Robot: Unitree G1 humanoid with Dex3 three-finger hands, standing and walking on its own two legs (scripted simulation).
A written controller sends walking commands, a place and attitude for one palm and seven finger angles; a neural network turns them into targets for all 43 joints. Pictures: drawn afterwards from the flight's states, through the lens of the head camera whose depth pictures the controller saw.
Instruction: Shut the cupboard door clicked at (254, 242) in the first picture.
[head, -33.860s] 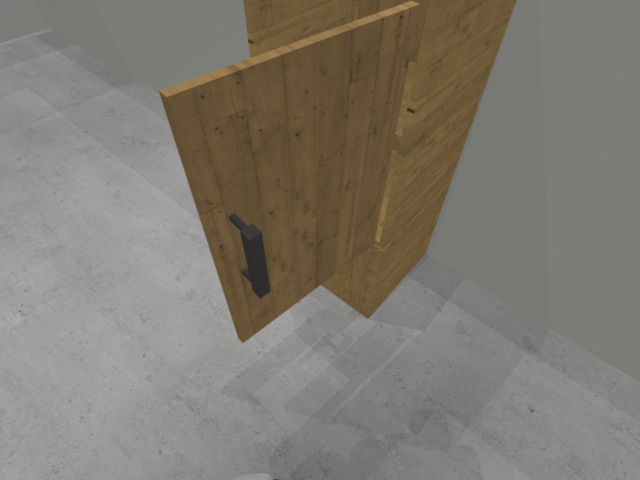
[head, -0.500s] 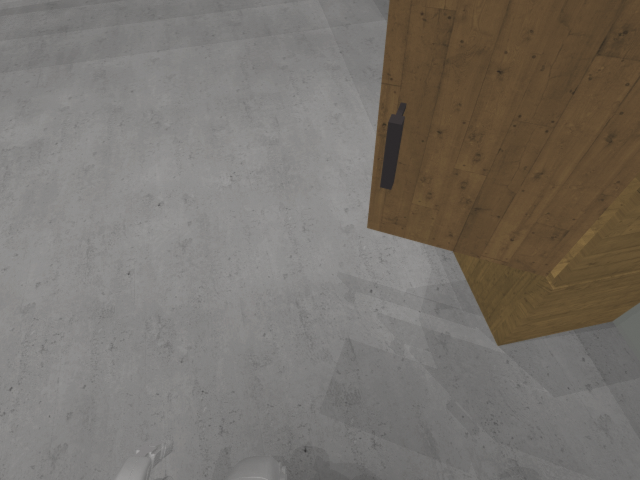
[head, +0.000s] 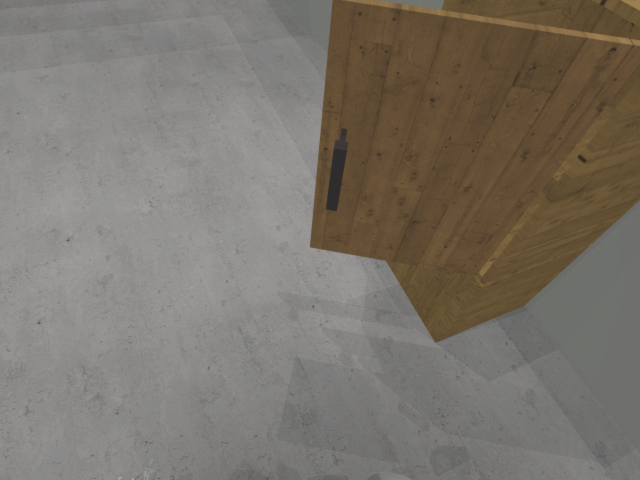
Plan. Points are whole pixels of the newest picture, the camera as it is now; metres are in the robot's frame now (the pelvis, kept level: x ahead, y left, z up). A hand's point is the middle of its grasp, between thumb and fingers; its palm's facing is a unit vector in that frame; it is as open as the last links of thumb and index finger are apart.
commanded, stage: take the last steps up to it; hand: left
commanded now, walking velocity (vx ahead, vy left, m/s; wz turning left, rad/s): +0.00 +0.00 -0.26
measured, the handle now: (337, 170) +0.64 +0.00 -0.05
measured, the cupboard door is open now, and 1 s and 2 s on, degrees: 58 58 58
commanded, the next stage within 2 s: come to a stop and stand still in 0.62 s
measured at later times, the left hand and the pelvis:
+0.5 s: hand out of the picture +0.10 +0.15 -0.20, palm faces -0.06 -0.99 -0.14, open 7.4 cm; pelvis +0.07 -0.02 -0.02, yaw -6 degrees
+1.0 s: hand (291, 379) +0.28 +0.05 -0.17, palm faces -0.15 -0.96 -0.22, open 7.4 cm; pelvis +0.16 -0.10 -0.01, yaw -8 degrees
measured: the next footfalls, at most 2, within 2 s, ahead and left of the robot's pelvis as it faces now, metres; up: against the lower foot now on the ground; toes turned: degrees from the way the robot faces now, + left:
right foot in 0.16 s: +0.01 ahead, -0.15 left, +0.00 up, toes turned -6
left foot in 0.46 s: +0.15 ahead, +0.07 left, +0.00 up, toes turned +2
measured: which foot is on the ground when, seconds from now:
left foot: down 0.00-0.16, up 0.18-0.44, down 0.46-0.84, up 0.86-1.00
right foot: up 0.00-0.14, down 0.16-0.46, up 0.48-0.82, down 0.84-1.00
